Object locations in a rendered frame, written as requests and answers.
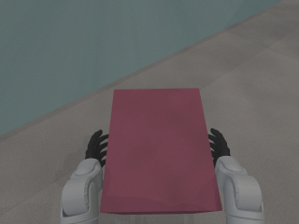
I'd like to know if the carton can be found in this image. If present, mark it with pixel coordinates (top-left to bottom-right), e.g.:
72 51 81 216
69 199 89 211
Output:
100 88 222 215

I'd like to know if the right robot hand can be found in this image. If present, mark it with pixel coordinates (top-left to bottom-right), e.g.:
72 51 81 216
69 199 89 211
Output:
208 128 231 169

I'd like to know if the left robot forearm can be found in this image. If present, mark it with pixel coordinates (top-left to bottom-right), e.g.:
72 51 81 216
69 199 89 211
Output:
60 158 104 224

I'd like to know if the left robot hand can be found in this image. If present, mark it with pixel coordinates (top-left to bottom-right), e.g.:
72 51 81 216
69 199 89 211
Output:
85 130 109 167

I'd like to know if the right robot forearm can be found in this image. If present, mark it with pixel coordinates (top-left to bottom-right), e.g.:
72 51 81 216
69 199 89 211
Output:
215 156 265 224

